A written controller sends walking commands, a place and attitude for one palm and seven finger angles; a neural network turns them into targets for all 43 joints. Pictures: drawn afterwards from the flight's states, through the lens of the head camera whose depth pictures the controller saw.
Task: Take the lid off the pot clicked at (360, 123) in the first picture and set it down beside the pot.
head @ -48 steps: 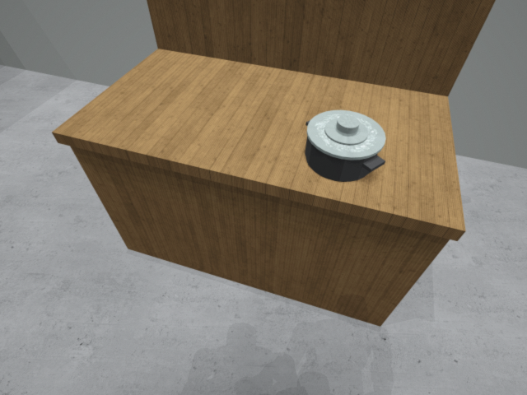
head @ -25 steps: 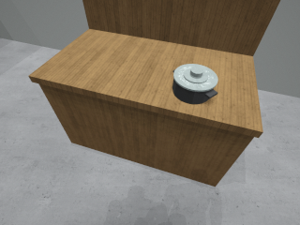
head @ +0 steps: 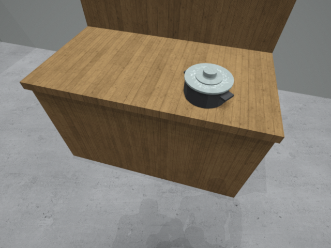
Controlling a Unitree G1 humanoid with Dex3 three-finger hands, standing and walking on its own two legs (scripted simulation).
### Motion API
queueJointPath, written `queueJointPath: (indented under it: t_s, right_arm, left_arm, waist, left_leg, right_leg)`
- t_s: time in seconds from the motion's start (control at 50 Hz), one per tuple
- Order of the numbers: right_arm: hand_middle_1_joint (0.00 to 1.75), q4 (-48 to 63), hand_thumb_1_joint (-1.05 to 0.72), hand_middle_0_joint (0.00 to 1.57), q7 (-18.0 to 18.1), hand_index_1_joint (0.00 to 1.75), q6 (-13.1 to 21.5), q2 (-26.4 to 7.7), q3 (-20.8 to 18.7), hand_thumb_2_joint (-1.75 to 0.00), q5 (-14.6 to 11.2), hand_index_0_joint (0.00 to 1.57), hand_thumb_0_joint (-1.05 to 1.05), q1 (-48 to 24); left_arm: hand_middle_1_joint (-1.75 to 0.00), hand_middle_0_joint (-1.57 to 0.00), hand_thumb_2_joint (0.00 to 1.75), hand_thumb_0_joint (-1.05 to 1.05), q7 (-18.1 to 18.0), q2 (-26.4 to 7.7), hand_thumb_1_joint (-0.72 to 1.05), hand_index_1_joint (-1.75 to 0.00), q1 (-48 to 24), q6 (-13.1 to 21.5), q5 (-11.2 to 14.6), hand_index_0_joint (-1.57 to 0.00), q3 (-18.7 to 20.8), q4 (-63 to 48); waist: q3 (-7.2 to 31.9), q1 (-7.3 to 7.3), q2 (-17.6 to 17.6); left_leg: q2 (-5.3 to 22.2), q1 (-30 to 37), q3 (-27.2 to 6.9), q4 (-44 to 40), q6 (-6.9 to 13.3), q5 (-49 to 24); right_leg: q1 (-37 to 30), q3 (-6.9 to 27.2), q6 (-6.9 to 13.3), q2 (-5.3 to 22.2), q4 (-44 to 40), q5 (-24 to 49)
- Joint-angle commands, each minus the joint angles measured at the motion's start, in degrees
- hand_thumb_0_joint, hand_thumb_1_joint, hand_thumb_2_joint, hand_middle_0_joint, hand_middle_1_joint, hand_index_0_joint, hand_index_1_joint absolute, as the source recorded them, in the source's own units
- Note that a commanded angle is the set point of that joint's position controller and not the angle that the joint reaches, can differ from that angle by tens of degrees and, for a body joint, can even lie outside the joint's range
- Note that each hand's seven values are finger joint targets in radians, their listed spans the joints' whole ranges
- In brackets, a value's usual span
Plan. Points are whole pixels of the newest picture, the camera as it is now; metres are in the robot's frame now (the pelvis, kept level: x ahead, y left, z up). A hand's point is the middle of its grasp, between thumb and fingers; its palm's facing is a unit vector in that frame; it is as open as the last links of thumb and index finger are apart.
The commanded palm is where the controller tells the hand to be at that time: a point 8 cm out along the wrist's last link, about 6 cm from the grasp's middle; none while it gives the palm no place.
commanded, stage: turn to face it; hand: left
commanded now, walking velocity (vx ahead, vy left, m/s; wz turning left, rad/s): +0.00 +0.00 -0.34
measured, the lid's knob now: (209, 72) +0.74 -0.12 +0.01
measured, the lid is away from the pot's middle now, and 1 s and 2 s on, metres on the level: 0.00 0.00 0.00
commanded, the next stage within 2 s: take the last steps up to it in 0.44 s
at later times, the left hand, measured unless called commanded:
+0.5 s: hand out of the picture +0.06 +0.20 -0.18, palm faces -0.06 -0.98 -0.20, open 7.4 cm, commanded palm none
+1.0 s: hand out of the picture +0.09 +0.11 -0.17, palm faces -0.18 -0.97 -0.16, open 7.4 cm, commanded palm none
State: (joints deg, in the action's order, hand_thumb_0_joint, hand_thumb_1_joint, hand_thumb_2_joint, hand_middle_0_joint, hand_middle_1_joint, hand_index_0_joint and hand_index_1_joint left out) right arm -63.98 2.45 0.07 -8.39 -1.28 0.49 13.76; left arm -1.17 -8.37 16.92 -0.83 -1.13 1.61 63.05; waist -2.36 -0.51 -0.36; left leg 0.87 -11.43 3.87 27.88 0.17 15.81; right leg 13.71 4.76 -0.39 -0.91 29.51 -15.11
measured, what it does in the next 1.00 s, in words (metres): steps on the spot: right foot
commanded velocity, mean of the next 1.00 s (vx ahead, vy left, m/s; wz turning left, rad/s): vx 0.14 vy -0.05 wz -0.19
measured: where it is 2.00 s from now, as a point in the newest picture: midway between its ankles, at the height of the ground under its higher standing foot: outside the picture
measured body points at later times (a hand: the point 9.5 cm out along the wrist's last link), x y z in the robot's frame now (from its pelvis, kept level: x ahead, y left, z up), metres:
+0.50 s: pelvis -0.01 +0.01 +0.00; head +0.02 +0.02 +0.44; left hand +0.06 +0.25 -0.16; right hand +0.03 -0.25 -0.14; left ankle -0.01 +0.12 -0.74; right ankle -0.01 -0.12 -0.72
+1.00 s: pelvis +0.06 -0.05 +0.00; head +0.08 -0.05 +0.45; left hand +0.10 +0.16 -0.16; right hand +0.00 -0.30 -0.15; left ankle +0.10 +0.06 -0.68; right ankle -0.05 -0.12 -0.74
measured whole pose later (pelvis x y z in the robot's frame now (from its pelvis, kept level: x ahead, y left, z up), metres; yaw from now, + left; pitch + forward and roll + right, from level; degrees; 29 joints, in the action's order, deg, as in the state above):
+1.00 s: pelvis +0.06 -0.05 +0.00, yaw -13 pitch +1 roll +0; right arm -60.8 0.3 -0.3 -11.7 -3.6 1.6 16.0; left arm -0.4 -7.9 19.4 2.1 -1.6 2.6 59.7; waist -1.8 1.3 -0.3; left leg 5.5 -29.3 5.3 56.2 -0.6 22.2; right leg 3.8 -3.8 2.9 -1.9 22.0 -19.5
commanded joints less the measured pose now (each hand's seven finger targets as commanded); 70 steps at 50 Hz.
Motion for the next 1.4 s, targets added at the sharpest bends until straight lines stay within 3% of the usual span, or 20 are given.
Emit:
queueJointPath:
  t_s: [0.0, 0.12, 0.2, 0.26, 0.36, 0.42, 0.5, 0.64, 0.72, 0.74, 0.78, 0.86, 1.02, 1.08, 1.1, 1.12, 1.14, 1.2, 1.28, 1.38]
  right_arm:
    - [0.30, 3.52, -0.90, 0.20, 0.40, 0.30, 0.21, -8.43, -2.00, -0.90, 0.32, 0.20, 0.00, 2.32]
    - [0.30, 6.65, -0.90, 0.20, 0.27, 0.30, 0.10, -9.79, -3.00, -0.90, 0.40, 0.20, 0.00, 0.05]
    - [0.30, 8.10, -0.90, 0.20, 0.08, 0.30, -0.11, -7.30, -2.75, -0.90, 0.21, 0.20, 0.00, -0.15]
    - [0.30, 8.90, -0.90, 0.20, 0.07, 0.30, -0.22, -6.69, -2.47, -0.90, 0.08, 0.20, 0.00, -1.91]
    - [0.30, 7.59, -0.90, 0.20, 0.32, 0.30, 0.59, -6.60, -2.31, -0.90, -0.42, 0.20, 0.00, 3.54]
    - [0.30, 9.10, -0.90, 0.20, 0.55, 0.30, 0.85, -14.04, -3.69, -0.90, 0.66, 0.20, 0.00, 3.24]
    - [0.30, 11.15, -0.90, 0.20, 0.47, 0.30, 0.58, -10.85, -2.18, -0.90, 1.33, 0.20, 0.00, -2.59]
    - [0.30, 8.25, -0.90, 0.20, 0.04, 0.30, 1.43, -13.28, -3.43, -0.90, 2.00, 0.20, 0.00, 6.14]
    - [0.30, 7.06, -0.90, 0.20, -0.16, 0.30, 1.69, -13.80, -3.90, -0.90, 1.76, 0.20, 0.00, 5.58]
    - [0.30, 7.00, -0.90, 0.20, -0.30, 0.30, 1.77, -12.51, -3.64, -0.90, 1.57, 0.20, 0.00, 4.53]
    - [0.30, 11.20, -0.90, 0.20, -0.96, 0.30, 2.02, -7.29, -1.66, -0.90, 0.80, 0.20, 0.00, -3.94]
    - [0.30, 8.57, -0.90, 0.20, -1.93, 0.30, 1.82, -7.50, -2.41, -0.90, 1.40, 0.20, 0.00, -2.59]
    - [0.30, 8.02, -0.90, 0.20, -3.07, 0.30, 2.67, -3.18, -1.84, -0.90, 0.66, 0.20, 0.00, -1.17]
    - [0.30, 4.73, -0.90, 0.20, -1.81, 0.30, 3.77, -4.72, -2.12, -0.90, 1.02, 0.20, 0.00, 7.87]
    - [0.30, 3.00, -0.90, 0.20, -1.07, 0.30, 4.11, -8.22, -2.87, -0.90, 1.41, 0.20, 0.00, 14.78]
    - [0.30, 2.67, -0.90, 0.20, -0.56, 0.30, 4.34, -15.11, -4.43, -0.90, 2.01, 0.20, 0.00, 19.80]
    - [0.30, 2.83, -0.90, 0.20, -0.23, 0.30, 3.52, -16.28, -4.23, -0.90, 1.29, 0.20, 0.00, 20.60]
    - [0.30, 5.11, -0.90, 0.20, -0.08, 0.30, 4.03, -7.32, -1.97, -0.90, 1.11, 0.20, 0.00, 8.02]
    - [0.30, 5.67, -0.90, 0.20, -0.28, 0.30, 4.69, -6.81, -1.87, -0.90, 0.88, 0.20, 0.00, 3.91]
    - [0.30, 5.41, -0.90, 0.20, -0.88, 0.30, 3.41, -9.14, -2.68, -0.90, 1.12, 0.20, 0.00, 4.20]
  left_arm:
    - [-0.30, -0.20, 0.90, 0.00, -0.20, -7.05, 0.90, -0.30, 1.92, -0.09, -0.11, -0.20, 2.21, -3.80]
    - [-0.30, -0.20, 0.90, 0.00, 0.20, -7.56, 0.90, -0.30, 2.49, -0.14, -0.45, -0.20, 2.75, -5.84]
    - [-0.30, -0.20, 0.90, 0.00, -0.22, -11.32, 0.90, -0.30, 1.94, 0.18, -0.38, -0.20, 3.56, -6.83]
    - [-0.30, -0.20, 0.90, 0.00, -0.99, -12.26, 0.90, -0.30, 1.95, -0.07, -0.26, -0.20, 4.33, -7.72]
    - [-0.30, -0.20, 0.90, 0.00, -0.97, -11.87, 0.90, -0.30, -3.27, -0.40, 0.01, -0.20, 4.58, -10.00]
    - [-0.30, -0.20, 0.90, 0.00, 0.08, -7.25, 0.90, -0.30, -2.95, -0.67, 0.27, -0.20, 3.69, -11.71]
    - [-0.30, -0.20, 0.90, 0.00, 0.76, -8.16, 0.90, -0.30, -2.62, -1.63, -0.35, -0.20, 4.47, -9.90]
    - [-0.30, -0.20, 0.90, 0.00, 2.98, -5.87, 0.90, -0.30, -8.39, -0.69, -0.39, -0.20, 2.91, -12.71]
    - [-0.30, -0.20, 0.90, 0.00, 3.63, -6.22, 0.90, -0.30, -3.38, 0.27, -0.37, -0.20, 3.30, -10.88]
    - [-0.30, -0.20, 0.90, 0.00, 3.29, -7.14, 0.90, -0.30, 1.92, 0.59, -0.55, -0.20, 3.77, -9.02]
    - [-0.30, -0.20, 0.90, 0.00, 1.49, -15.76, 0.90, -0.30, 12.71, 1.14, -0.35, -0.20, 5.28, -5.49]
    - [-0.30, -0.20, 0.90, 0.00, 0.05, -8.94, 0.90, -0.30, 4.45, 2.84, -0.04, -0.20, 3.42, -6.59]
    - [-0.30, -0.20, 0.90, 0.00, -0.02, -9.41, 0.90, -0.30, 5.20, 4.37, -0.59, -0.20, 2.77, -3.44]
    - [-0.30, -0.20, 0.90, 0.00, 0.22, -8.71, 0.90, -0.30, 5.04, 4.32, 0.28, -0.20, 2.56, -2.35]
    - [-0.30, -0.20, 0.90, 0.00, 0.42, -7.34, 0.90, -0.30, 6.38, 4.28, 0.63, -0.20, 2.40, -2.44]
    - [-0.30, -0.20, 0.90, 0.00, 0.81, -3.98, 0.90, -0.30, 8.59, 3.98, 1.08, -0.20, 1.94, -3.67]
    - [-0.30, -0.20, 0.90, 0.00, 0.70, -4.44, 0.90, -0.30, 7.49, 4.05, 0.62, -0.20, 1.95, -4.89]
    - [-0.30, -0.20, 0.90, 0.00, 1.22, -4.05, 0.90, -0.30, 1.65, 3.21, -0.60, -0.20, 2.63, -5.16]
    - [-0.30, -0.20, 0.90, 0.00, 1.69, -1.24, 0.90, -0.30, 5.21, 1.27, -0.54, -0.20, 2.07, -4.86]
    - [-0.30, -0.20, 0.90, 0.00, 1.78, -1.62, 0.90, -0.30, 0.08, 1.49, -0.48, -0.20, 1.83, -7.09]
  waist:
    - [-1.57, 0.48, 2.68]
    - [0.72, -0.44, 1.67]
    - [3.55, 0.08, -8.93]
    - [2.29, -1.11, -11.53]
    - [5.62, 2.30, -8.56]
    - [3.85, 2.01, 15.54]
    - [-2.40, -0.30, 7.71]
    - [0.06, 4.31, 8.20]
    - [1.06, 1.47, 4.76]
    - [2.70, -1.27, 0.54]
    - [2.27, -6.68, -20.51]
    - [-3.24, -0.49, -5.43]
    - [-2.61, 1.33, -6.46]
    - [1.64, 5.51, -3.01]
    - [6.69, 7.87, 2.03]
    - [10.59, 8.29, 15.53]
    - [11.42, 7.39, 15.37]
    - [-4.00, 2.96, 6.30]
    - [-0.57, -1.00, 5.85]
    - [-1.49, 0.46, 8.43]
  left_leg:
    - [8.05, -0.64, -6.39, -5.47, 2.07, -0.24]
    - [9.60, -2.21, -5.73, -3.80, 2.98, 1.01]
    - [2.24, -5.12, 1.06, 9.11, -0.52, 3.64]
    - [0.80, -12.08, -2.53, 18.96, -1.08, 12.45]
    - [0.09, 1.04, -3.04, -0.70, -1.03, 1.27]
    - [19.07, 8.51, -21.64, -12.92, 7.01, -10.07]
    - [16.36, -2.19, -12.34, -13.33, 9.34, -11.31]
    - [17.95, 6.60, -10.66, -13.79, 9.77, -1.42]
    - [16.61, -1.41, -7.73, -7.23, 6.98, 2.78]
    - [13.16, -7.40, -3.90, 0.03, 4.50, 5.18]
    - [1.49, -31.52, 4.74, 27.61, -0.43, 23.20]
    - [6.63, -29.97, -1.95, 37.49, -0.41, 10.47]
    - [3.12, -14.39, 3.37, 15.46, -0.08, 1.67]
    - [-1.04, 0.71, 5.77, 3.33, 1.41, -5.80]
    - [3.84, 11.92, -1.43, 0.66, 3.45, -9.50]
    - [20.73, 19.88, -25.12, -4.58, 10.46, -14.19]
    - [27.67, 20.32, -35.33, -10.57, 15.80, -17.74]
    - [21.33, -0.84, -22.38, -15.09, 12.94, -4.66]
    - [15.28, -5.37, -6.70, -14.56, 10.00, -15.01]
    - [13.83, -5.65, -4.44, -13.50, 9.85, -9.01]
  right_leg:
    - [6.19, 3.96, 2.89, 2.78, -0.70, 7.00]
    - [5.61, 4.40, 2.83, 1.66, 2.79, 9.09]
    - [2.58, 18.39, 6.98, 9.96, -5.70, 13.80]
    - [-1.75, 24.57, 12.44, 14.33, -10.61, 19.38]
    - [0.60, 16.99, 8.17, 9.33, -4.31, 23.13]
    - [15.91, 1.05, 0.77, -3.24, 14.11, -9.41]
    - [15.60, -0.12, -0.64, 0.73, 31.92, -9.78]
    - [13.36, -6.79, 0.11, 3.07, 13.15, -11.35]
    - [-1.43, -9.47, 1.94, 0.93, -1.82, -5.05]
    - [-11.00, -8.50, 2.92, 0.95, -7.34, -2.23]
    - [-23.44, 21.62, 12.55, 21.11, -18.39, -5.57]
    - [-12.59, 10.23, 14.92, 17.18, -16.90, 3.71]
    - [-7.46, 0.08, 11.53, 13.04, -14.21, 21.90]
    - [-7.27, -4.06, 8.58, 8.55, 1.16, 34.50]
    - [-1.77, -4.54, 6.62, 6.41, 13.27, 27.58]
    - [11.62, -9.28, 3.54, -0.83, 30.51, -2.63]
    - [17.84, -3.85, 4.04, -2.19, 42.58, -18.82]
    - [21.15, -0.57, 3.08, 4.92, 45.93, -8.38]
    - [13.61, -4.32, 0.80, 6.40, 32.48, -3.61]
    - [8.16, -9.34, -0.34, 5.41, 14.04, -1.25]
